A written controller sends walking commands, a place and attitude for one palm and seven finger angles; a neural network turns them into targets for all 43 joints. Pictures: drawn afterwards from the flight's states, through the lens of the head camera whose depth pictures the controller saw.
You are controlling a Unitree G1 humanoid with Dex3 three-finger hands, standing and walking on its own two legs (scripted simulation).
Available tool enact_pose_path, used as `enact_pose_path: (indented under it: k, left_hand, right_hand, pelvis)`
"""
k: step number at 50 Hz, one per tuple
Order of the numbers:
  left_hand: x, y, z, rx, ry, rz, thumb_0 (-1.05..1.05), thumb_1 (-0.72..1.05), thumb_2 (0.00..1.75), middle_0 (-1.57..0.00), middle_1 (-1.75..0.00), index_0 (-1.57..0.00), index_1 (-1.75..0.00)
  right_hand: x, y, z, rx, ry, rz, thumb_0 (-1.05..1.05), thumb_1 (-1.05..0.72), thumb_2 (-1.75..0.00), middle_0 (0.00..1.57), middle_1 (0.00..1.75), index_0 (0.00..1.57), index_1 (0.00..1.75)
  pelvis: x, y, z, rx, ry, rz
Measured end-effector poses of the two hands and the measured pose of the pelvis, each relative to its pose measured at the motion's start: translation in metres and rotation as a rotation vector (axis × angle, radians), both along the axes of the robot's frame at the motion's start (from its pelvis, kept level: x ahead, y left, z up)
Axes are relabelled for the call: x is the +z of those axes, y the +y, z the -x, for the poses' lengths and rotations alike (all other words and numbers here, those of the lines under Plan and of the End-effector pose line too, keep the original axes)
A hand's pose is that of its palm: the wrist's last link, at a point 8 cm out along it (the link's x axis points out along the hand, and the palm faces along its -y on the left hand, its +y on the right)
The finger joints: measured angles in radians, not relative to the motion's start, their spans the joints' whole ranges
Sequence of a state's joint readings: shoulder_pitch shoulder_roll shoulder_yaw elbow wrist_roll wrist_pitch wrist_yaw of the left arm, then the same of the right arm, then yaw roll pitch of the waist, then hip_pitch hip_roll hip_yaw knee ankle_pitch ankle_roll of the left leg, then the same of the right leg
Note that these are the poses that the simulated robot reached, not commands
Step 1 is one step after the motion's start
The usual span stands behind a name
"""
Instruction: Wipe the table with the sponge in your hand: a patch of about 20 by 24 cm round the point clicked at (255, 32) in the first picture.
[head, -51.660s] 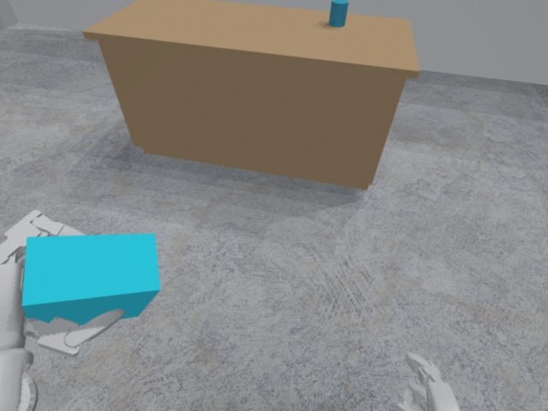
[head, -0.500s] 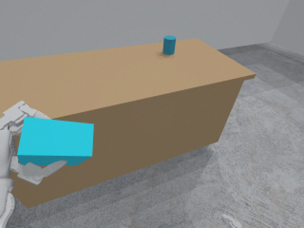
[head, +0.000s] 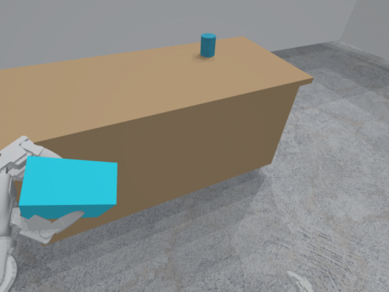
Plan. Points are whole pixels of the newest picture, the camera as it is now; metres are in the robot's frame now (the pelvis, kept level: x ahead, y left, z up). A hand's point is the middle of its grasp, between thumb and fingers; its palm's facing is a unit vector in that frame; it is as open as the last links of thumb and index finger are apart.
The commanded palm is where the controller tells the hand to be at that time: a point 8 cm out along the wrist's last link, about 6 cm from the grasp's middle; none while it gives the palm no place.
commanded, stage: stop stepping back and stand still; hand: left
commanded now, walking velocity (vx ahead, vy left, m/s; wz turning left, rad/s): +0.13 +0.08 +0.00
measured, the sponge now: (81, 192) +0.23 +0.20 +0.17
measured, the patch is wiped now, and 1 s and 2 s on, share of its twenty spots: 1.00 1.00 1.00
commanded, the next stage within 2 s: stand and wait in 0.24 s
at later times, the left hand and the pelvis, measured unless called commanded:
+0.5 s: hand (24, 220) +0.17 +0.24 +0.19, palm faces +0.38 -0.86 -0.33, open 10.3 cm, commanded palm +0.13 +0.29 +0.21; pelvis -0.03 +0.00 +0.02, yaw +2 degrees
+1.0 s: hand (5, 208) +0.19 +0.28 +0.19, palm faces +0.43 -0.85 -0.32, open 10.3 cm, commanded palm +0.14 +0.31 +0.21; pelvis -0.01 +0.03 +0.03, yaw +2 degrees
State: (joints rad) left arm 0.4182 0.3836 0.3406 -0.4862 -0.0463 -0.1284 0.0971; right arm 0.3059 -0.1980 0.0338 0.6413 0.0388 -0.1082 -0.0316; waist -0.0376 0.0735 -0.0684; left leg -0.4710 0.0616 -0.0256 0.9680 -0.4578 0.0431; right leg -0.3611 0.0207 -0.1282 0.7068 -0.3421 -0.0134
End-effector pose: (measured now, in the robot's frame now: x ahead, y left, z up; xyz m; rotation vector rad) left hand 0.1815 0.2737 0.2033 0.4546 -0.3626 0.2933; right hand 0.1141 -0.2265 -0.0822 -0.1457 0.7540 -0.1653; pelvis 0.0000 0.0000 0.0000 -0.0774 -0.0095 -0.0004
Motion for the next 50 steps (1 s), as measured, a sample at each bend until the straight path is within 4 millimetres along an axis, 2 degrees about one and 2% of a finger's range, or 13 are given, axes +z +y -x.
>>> enact_pose_path:
  k: [2, 5, 9, 13, 17, 22, 27, 34, 41, 50]
  left_hand:
    - [-0.003, -0.004, 0.008, -0.021, -0.004, 0.013, -0.01, -0.52, 1.03, -0.7, -1.31, -0.73, -1.32]
    - [-0.002, -0.003, 0.018, -0.031, -0.02, 0.022, -0.01, -0.53, 1.03, -0.7, -1.31, -0.73, -1.32]
    - [-0.003, 0.007, 0.023, -0.012, -0.056, 0.02, -0.01, -0.53, 1.03, -0.7, -1.31, -0.73, -1.31]
    - [-0.003, 0.014, 0.021, 0.042, -0.013, 0.01, -0.01, -0.53, 1.03, -0.7, -1.31, -0.73, -1.31]
    - [-0.001, 0.009, 0.023, 0.059, 0.023, 0.021, -0.01, -0.53, 1.03, -0.7, -1.31, -0.73, -1.32]
    - [-0.003, 0.001, 0.04, 0.038, 0.042, 0.068, -0.01, -0.53, 1.03, -0.7, -1.31, -0.73, -1.32]
    - [0.001, 0.012, 0.053, 0.064, 0.031, 0.053, -0.01, -0.53, 1.03, -0.7, -1.31, -0.73, -1.32]
    - [-0.004, 0.029, 0.05, 0.156, 0.097, 0.071, -0.01, -0.53, 1.03, -0.7, -1.31, -0.73, -1.32]
    - [-0.006, 0.029, 0.042, 0.122, 0.087, 0.113, -0.01, -0.53, 1.03, -0.7, -1.31, -0.73, -1.32]
    - [-0.006, 0.044, 0.032, 0.128, 0.098, 0.109, -0.01, -0.53, 1.03, -0.7, -1.31, -0.73, -1.32]
  right_hand:
    - [0.0, -0.009, 0.004, -0.007, 0.033, 0.018, 0.01, -0.9, -0.89, 0.2, 0.3, 0.2, 0.3]
    - [0.011, -0.02, 0.005, -0.025, 0.044, 0.058, 0.01, -0.9, -0.89, 0.2, 0.3, 0.2, 0.3]
    - [0.022, -0.028, -0.002, -0.045, -0.029, 0.129, 0.01, -0.9, -0.9, 0.2, 0.3, 0.2, 0.3]
    - [0.031, -0.022, -0.007, -0.06, -0.113, 0.092, 0.01, -0.91, -0.9, 0.2, 0.3, 0.19, 0.3]
    - [0.028, -0.011, -0.008, -0.008, -0.12, 0.038, 0.01, -0.91, -0.9, 0.2, 0.3, 0.19, 0.3]
    - [0.024, -0.003, -0.003, 0.036, -0.029, 0.025, 0.01, -0.9, -0.9, 0.2, 0.3, 0.2, 0.3]
    - [0.028, 0.002, -0.002, 0.041, -0.017, 0.067, 0.01, -0.9, -0.9, 0.2, 0.3, 0.2, 0.3]
    - [0.036, 0.015, -0.015, 0.059, -0.068, 0.041, 0.01, -0.9, -0.9, 0.2, 0.3, 0.2, 0.3]
    - [0.05, 0.021, -0.033, 0.084, -0.089, 0.076, 0.01, -0.9, -0.9, 0.2, 0.3, 0.2, 0.3]
    - [0.062, 0.031, -0.05, 0.082, -0.127, 0.078, 0.01, -0.9, -0.9, 0.2, 0.3, 0.2, 0.3]
  pelvis:
    - [0.0, -0.001, 0.004, -0.002, -0.004, -0.001]
    - [0.002, -0.001, 0.008, -0.013, 0.009, -0.022]
    - [-0.005, 0.005, 0.015, -0.01, 0.017, -0.044]
    - [0.0, 0.006, 0.019, -0.032, -0.013, -0.086]
    - [0.006, 0.001, 0.02, -0.007, -0.031, -0.076]
    - [0.014, 0.0, 0.024, 0.027, -0.021, -0.045]
    - [0.016, 0.008, 0.028, 0.032, -0.004, -0.058]
    - [0.025, 0.012, 0.025, 0.037, -0.013, -0.066]
    - [0.029, 0.02, 0.019, 0.032, -0.003, -0.063]
    - [0.032, 0.029, 0.012, 0.027, -0.003, -0.061]
